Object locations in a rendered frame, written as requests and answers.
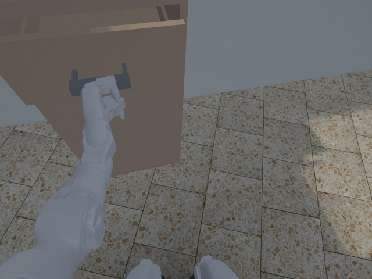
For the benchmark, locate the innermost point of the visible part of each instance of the cabinet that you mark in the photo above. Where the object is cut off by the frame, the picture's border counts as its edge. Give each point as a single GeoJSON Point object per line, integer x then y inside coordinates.
{"type": "Point", "coordinates": [150, 134]}

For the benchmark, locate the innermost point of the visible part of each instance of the robot right thigh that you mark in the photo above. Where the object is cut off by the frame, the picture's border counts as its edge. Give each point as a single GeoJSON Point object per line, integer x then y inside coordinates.
{"type": "Point", "coordinates": [213, 269]}

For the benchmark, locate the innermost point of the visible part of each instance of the left robot hand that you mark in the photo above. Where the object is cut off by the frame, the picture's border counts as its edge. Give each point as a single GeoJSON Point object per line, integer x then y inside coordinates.
{"type": "Point", "coordinates": [93, 104]}

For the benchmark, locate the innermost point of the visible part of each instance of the right robot shin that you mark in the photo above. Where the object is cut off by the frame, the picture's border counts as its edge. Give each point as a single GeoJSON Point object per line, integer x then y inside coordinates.
{"type": "Point", "coordinates": [205, 258]}

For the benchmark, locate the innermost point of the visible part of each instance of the drawer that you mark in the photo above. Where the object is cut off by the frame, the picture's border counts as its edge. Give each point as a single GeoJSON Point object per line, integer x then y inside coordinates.
{"type": "Point", "coordinates": [37, 64]}

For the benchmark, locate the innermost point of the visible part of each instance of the left robot upper arm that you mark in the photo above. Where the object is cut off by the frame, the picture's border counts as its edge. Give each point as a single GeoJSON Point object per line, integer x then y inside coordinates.
{"type": "Point", "coordinates": [67, 229]}

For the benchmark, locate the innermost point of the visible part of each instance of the left robot forearm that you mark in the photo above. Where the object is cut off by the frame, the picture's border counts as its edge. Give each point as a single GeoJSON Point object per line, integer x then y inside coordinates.
{"type": "Point", "coordinates": [92, 173]}

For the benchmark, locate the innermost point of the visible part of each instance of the handle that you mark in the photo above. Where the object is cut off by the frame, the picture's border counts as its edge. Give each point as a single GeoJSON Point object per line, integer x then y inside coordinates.
{"type": "Point", "coordinates": [75, 85]}

